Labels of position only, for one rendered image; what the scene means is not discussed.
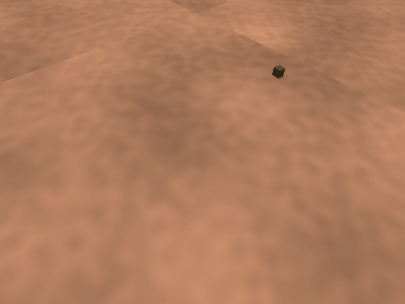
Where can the cube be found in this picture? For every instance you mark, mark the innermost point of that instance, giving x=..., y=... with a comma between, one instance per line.
x=278, y=71

